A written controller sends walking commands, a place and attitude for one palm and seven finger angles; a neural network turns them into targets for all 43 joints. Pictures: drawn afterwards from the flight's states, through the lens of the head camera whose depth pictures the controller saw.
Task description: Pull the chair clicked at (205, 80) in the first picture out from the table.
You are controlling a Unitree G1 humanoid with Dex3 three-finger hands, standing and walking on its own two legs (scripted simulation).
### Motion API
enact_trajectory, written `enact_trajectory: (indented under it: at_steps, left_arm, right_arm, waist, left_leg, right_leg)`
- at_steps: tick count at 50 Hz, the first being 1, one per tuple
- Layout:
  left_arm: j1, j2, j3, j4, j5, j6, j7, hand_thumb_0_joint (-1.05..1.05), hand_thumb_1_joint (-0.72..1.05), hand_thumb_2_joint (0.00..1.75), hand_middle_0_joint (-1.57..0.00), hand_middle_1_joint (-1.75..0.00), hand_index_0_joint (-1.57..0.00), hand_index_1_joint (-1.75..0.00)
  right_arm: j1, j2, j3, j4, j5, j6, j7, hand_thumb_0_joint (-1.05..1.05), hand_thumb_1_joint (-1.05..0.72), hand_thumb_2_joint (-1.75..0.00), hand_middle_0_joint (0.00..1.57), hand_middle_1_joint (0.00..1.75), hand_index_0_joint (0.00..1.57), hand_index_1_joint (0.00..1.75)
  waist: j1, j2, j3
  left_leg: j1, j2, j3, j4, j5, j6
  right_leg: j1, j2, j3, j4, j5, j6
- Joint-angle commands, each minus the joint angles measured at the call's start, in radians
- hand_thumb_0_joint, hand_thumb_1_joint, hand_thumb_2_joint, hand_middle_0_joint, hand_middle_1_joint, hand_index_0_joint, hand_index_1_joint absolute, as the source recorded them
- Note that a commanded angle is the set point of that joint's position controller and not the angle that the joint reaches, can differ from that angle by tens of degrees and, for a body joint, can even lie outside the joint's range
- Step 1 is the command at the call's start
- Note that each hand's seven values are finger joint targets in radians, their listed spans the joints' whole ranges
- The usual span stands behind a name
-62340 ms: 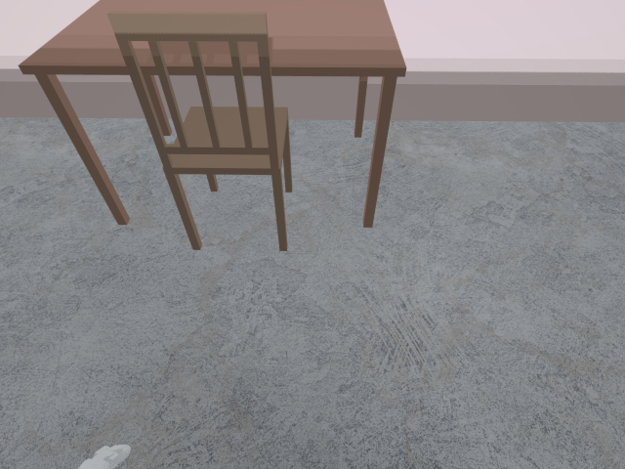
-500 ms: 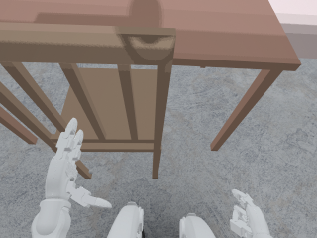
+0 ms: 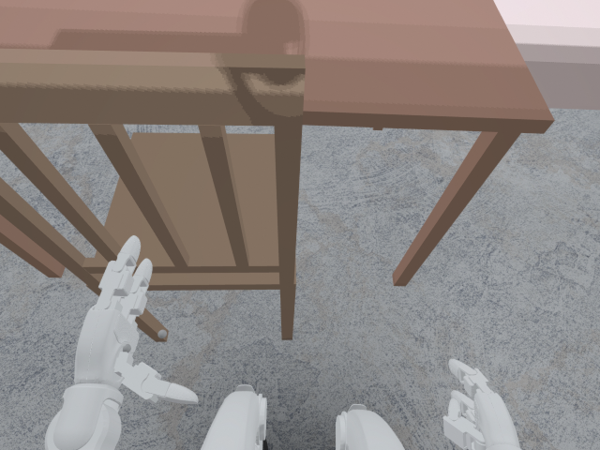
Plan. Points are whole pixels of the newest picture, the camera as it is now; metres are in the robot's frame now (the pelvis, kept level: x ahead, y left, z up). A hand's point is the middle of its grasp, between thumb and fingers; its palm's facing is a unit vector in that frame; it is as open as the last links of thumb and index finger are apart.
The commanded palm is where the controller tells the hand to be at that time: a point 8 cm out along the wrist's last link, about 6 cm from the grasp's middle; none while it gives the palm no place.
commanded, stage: aim the fingers beside a spindle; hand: left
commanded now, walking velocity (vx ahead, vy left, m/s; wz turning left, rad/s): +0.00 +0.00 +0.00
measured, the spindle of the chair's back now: (153, 209) +0.42 +0.23 +0.03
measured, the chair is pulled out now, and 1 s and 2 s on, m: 0.04 0.04 0.04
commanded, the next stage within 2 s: none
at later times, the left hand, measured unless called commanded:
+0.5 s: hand (148, 328) +0.25 +0.19 +0.04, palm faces +0.05 -1.00 -0.06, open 16.9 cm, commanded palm +0.23 +0.25 +0.03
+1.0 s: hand (142, 335) +0.25 +0.21 +0.01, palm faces +0.07 -1.00 -0.01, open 17.0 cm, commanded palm +0.23 +0.25 +0.03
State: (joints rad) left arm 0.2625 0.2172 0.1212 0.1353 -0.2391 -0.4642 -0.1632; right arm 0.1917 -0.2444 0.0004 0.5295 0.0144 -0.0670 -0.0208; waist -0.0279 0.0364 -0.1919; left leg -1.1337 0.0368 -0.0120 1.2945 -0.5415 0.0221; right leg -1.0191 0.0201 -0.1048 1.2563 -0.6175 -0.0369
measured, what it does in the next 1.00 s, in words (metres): stands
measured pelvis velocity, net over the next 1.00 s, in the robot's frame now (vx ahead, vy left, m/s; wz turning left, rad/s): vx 0.00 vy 0.02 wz -0.01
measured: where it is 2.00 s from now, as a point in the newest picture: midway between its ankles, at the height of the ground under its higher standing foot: outside the picture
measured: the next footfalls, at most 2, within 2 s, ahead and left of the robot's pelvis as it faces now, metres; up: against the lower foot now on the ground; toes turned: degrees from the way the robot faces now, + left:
none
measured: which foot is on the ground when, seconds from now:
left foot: down 0.00-1.00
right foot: down 0.00-1.00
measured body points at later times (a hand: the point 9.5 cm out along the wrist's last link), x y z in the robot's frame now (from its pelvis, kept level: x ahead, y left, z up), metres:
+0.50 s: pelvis -0.01 +0.01 +0.00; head +0.09 +0.02 +0.44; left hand +0.25 +0.24 +0.04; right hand +0.17 -0.23 -0.09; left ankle +0.04 +0.11 -0.62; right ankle -0.01 -0.10 -0.62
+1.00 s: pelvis +0.00 +0.02 +0.00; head +0.09 +0.04 +0.44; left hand +0.25 +0.26 +0.01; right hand +0.18 -0.21 -0.09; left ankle +0.04 +0.11 -0.62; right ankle -0.01 -0.10 -0.62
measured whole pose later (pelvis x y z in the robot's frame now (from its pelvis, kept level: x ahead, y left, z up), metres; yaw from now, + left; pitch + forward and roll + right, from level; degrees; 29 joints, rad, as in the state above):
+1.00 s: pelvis +0.00 +0.02 +0.00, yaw +0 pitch +22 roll -4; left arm 0.24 0.22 0.13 0.16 -0.23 -0.43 -0.13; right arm 0.18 -0.23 0.02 0.51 0.01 -0.05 -0.01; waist -0.03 0.04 -0.19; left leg -1.16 0.02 0.00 1.30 -0.54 0.05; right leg -1.03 0.01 -0.09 1.25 -0.60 -0.01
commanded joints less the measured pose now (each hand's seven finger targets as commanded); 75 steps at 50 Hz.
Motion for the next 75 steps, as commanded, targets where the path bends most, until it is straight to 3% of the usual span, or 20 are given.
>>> enact_trajectory:
  at_steps: [1,7,14,19,23,28,33,38,41,45,48,52,53,57,60,63,66,69,72,75]
  left_arm:
    - [-0.053,0.161,0.115,-0.295,-0.007,-0.109,0.036,0.00,-0.50,0.30,-0.06,-0.08,-0.06,-0.08]
    - [-0.037,0.143,0.130,-0.180,-0.006,-0.090,0.045,0.00,-0.50,0.30,-0.06,-0.08,-0.06,-0.08]
    - [-0.092,0.069,0.013,-0.194,-0.031,-0.068,-0.036,0.00,-0.50,0.30,-0.06,-0.08,-0.06,-0.08]
    - [-0.079,0.183,0.119,-0.343,-0.010,-0.128,0.037,0.00,-0.50,0.30,-0.06,-0.08,-0.06,-0.08]
    - [-0.033,0.172,0.150,-0.226,0.004,-0.101,0.073,0.00,-0.50,0.30,-0.06,-0.08,-0.06,-0.08]
    - [-0.012,0.067,0.058,-0.091,-0.024,-0.037,-0.009,0.00,-0.50,0.30,-0.06,-0.08,-0.06,-0.08]
    - [-0.125,0.091,0.003,-0.297,-0.025,-0.087,-0.023,0.00,-0.50,0.30,-0.06,-0.08,-0.06,-0.08]
    - [-0.053,0.180,0.101,-0.375,0.012,-0.131,0.079,0.00,-0.50,0.30,-0.06,-0.08,-0.06,-0.08]
    - [0.003,0.119,0.088,-0.212,0.031,-0.079,0.097,0.00,-0.50,0.30,-0.06,-0.08,-0.06,-0.08]
    - [-0.013,0.044,0.024,-0.080,0.013,-0.009,0.038,0.00,-0.50,0.30,-0.06,-0.08,-0.06,-0.08]
    - [-0.077,0.057,0.002,-0.227,-0.007,-0.042,0.005,0.00,-0.50,0.30,-0.06,-0.08,-0.06,-0.08]
    - [-0.074,0.116,0.006,-0.486,-0.003,-0.122,0.048,0.00,-0.50,0.30,-0.06,-0.08,-0.06,-0.08]
    - [-0.042,0.159,0.046,-0.489,0.006,-0.128,0.071,0.00,-0.50,0.30,-0.06,-0.08,-0.06,-0.08]
    - [0.008,0.101,0.041,-0.260,0.050,-0.084,0.111,0.00,-0.50,0.30,-0.06,-0.08,-0.06,-0.08]
    - [-0.018,0.044,0.012,-0.071,0.051,-0.017,0.076,0.00,-0.50,0.30,-0.06,-0.08,-0.06,-0.08]
    - [-0.072,0.062,0.028,-0.104,0.015,-0.007,0.032,0.00,-0.50,0.30,-0.06,-0.08,-0.06,-0.08]
    - [-0.139,0.111,0.028,-0.376,-0.004,-0.078,0.027,0.00,-0.50,0.30,-0.06,-0.08,-0.06,-0.08]
    - [-0.071,0.165,0.048,-0.543,0.004,-0.128,0.076,0.00,-0.50,0.30,-0.06,-0.08,-0.06,-0.08]
    - [-0.004,0.127,0.044,-0.371,0.031,-0.093,0.110,0.00,-0.50,0.30,-0.06,-0.08,-0.06,-0.08]
    - [0.039,0.042,0.018,-0.063,0.050,-0.004,0.086,0.00,-0.50,0.30,-0.06,-0.08,-0.06,-0.08]
  right_arm:
    - [-0.021,-0.118,-0.056,-0.133,-0.007,-0.057,-0.012,0.00,-0.90,-0.90,0.20,0.30,0.20,0.30]
    - [-0.031,-0.121,-0.053,-0.116,-0.006,-0.044,-0.007,0.00,-0.90,-0.90,0.20,0.30,0.20,0.30]
    - [-0.024,-0.136,-0.051,-0.133,0.004,-0.060,-0.014,0.00,-0.90,-0.90,0.20,0.30,0.20,0.30]
    - [-0.026,-0.123,-0.053,-0.127,-0.010,-0.072,-0.016,0.00,-0.90,-0.90,0.20,0.30,0.20,0.30]
    - [-0.040,-0.117,-0.051,-0.118,-0.010,-0.051,-0.008,0.00,-0.90,-0.90,0.20,0.30,0.20,0.30]
    - [-0.036,-0.133,-0.049,-0.128,0.004,-0.038,-0.007,0.00,-0.90,-0.90,0.20,0.30,0.20,0.30]
    - [-0.026,-0.138,-0.050,-0.144,0.000,-0.066,-0.020,0.00,-0.90,-0.90,0.20,0.30,0.20,0.30]
    - [-0.022,-0.123,-0.050,-0.125,-0.017,-0.070,-0.012,0.00,-0.90,-0.90,0.20,0.30,0.20,0.30]
    - [-0.034,-0.120,-0.049,-0.125,-0.016,-0.044,0.004,0.00,-0.90,-0.90,0.20,0.30,0.20,0.30]
    - [-0.034,-0.141,-0.046,-0.145,-0.001,-0.019,0.005,0.00,-0.90,-0.90,0.20,0.30,0.20,0.30]
    - [-0.028,-0.139,-0.050,-0.162,0.002,-0.033,-0.005,0.00,-0.90,-0.90,0.20,0.30,0.20,0.30]
    - [-0.014,-0.120,-0.049,-0.158,-0.010,-0.061,-0.012,0.00,-0.90,-0.90,0.20,0.30,0.20,0.30]
    - [-0.007,-0.120,-0.049,-0.147,-0.014,-0.061,-0.013,0.00,-0.90,-0.90,0.20,0.30,0.20,0.30]
    - [-0.024,-0.117,-0.046,-0.127,-0.019,-0.038,0.001,0.00,-0.90,-0.90,0.20,0.30,0.20,0.30]
    - [-0.033,-0.135,-0.042,-0.131,-0.009,-0.014,0.008,0.00,-0.90,-0.90,0.20,0.30,0.20,0.30]
    - [-0.033,-0.142,-0.045,-0.152,0.000,-0.015,-0.002,0.00,-0.90,-0.90,0.20,0.30,0.20,0.30]
    - [-0.030,-0.131,-0.049,-0.171,-0.004,-0.037,-0.011,0.00,-0.90,-0.90,0.20,0.30,0.20,0.30]
    - [-0.008,-0.117,-0.046,-0.153,-0.012,-0.057,-0.015,0.00,-0.90,-0.90,0.20,0.30,0.20,0.30]
    - [-0.015,-0.112,-0.045,-0.128,-0.017,-0.046,-0.003,0.00,-0.90,-0.90,0.20,0.30,0.20,0.30]
    - [-0.023,-0.126,-0.045,-0.116,-0.012,-0.014,0.006,0.00,-0.90,-0.90,0.20,0.30,0.20,0.30]
  waist:
    - [0.015,0.048,-0.321]
    - [-0.002,0.004,-0.247]
    - [-0.026,-0.006,-0.268]
    - [0.021,0.073,-0.347]
    - [0.016,0.032,-0.272]
    - [-0.018,-0.032,-0.208]
    - [-0.025,0.041,-0.299]
    - [0.020,0.111,-0.336]
    - [0.012,0.057,-0.241]
    - [-0.018,-0.042,-0.192]
    - [-0.014,0.001,-0.287]
    - [0.009,0.118,-0.393]
    - [0.015,0.119,-0.388]
    - [-0.018,0.040,-0.225]
    - [-0.028,-0.026,-0.140]
    - [-0.016,-0.025,-0.218]
    - [0.013,0.090,-0.401]
    - [0.030,0.165,-0.452]
    - [-0.005,0.103,-0.314]
    - [-0.034,-0.042,-0.144]
  left_leg:
    - [0.304,-0.021,-0.030,-0.156,0.331,0.012]
    - [0.240,-0.024,-0.026,-0.157,0.261,0.010]
    - [0.251,-0.024,-0.037,-0.147,0.239,0.019]
    - [0.336,-0.019,-0.045,-0.169,0.321,0.011]
    - [0.275,-0.022,-0.042,-0.177,0.264,0.009]
    - [0.221,-0.025,-0.041,-0.170,0.201,0.012]
    - [0.317,-0.015,-0.064,-0.169,0.253,0.015]
    - [0.402,-0.009,-0.079,-0.196,0.357,-0.004]
    - [0.325,-0.013,-0.077,-0.206,0.272,-0.009]
    - [0.239,-0.021,-0.067,-0.195,0.179,0.002]
    - [0.300,-0.016,-0.070,-0.185,0.238,0.007]
    - [0.466,-0.006,-0.085,-0.201,0.380,-0.009]
    - [0.463,-0.002,-0.090,-0.202,0.399,-0.012]
    - [0.336,-0.006,-0.091,-0.197,0.293,-0.010]
    - [0.225,-0.021,-0.082,-0.190,0.157,-0.006]
    - [0.235,-0.024,-0.072,-0.183,0.163,0.004]
    - [0.389,-0.016,-0.071,-0.187,0.301,0.000]
    - [0.513,-0.004,-0.080,-0.207,0.432,-0.018]
    - [0.426,-0.002,-0.084,-0.201,0.397,-0.012]
    - [0.241,-0.016,-0.072,-0.181,0.237,-0.005]
  right_leg:
    - [0.158,0.004,0.070,-0.173,0.353,0.011]
    - [0.142,0.009,0.075,-0.191,0.297,0.017]
    - [0.120,0.004,0.076,-0.197,0.271,0.019]
    - [0.127,0.006,0.061,-0.169,0.298,0.007]
    - [0.113,0.012,0.058,-0.180,0.256,0.010]
    - [0.099,0.013,0.058,-0.200,0.228,0.015]
    - [0.071,0.010,0.048,-0.178,0.235,0.012]
    - [0.059,0.011,0.032,-0.152,0.266,0.000]
    - [0.040,0.013,0.021,-0.155,0.225,0.004]
    - [0.045,0.018,0.022,-0.172,0.195,0.011]
    - [0.074,0.015,0.033,-0.169,0.229,0.009]
    - [0.064,0.012,0.030,-0.159,0.276,0.002]
    - [0.062,0.015,0.028,-0.155,0.282,0.000]
    - [0.013,0.016,0.015,-0.150,0.234,0.008]
    - [-0.008,0.018,0.012,-0.154,0.172,0.010]
    - [0.043,0.017,0.028,-0.165,0.182,0.007]
    - [0.089,0.012,0.039,-0.160,0.253,0.003]
    - [0.079,0.013,0.035,-0.158,0.301,-0.003]
    - [0.057,0.015,0.023,-0.166,0.295,0.006]
    - [0.024,0.021,0.013,-0.167,0.237,0.014]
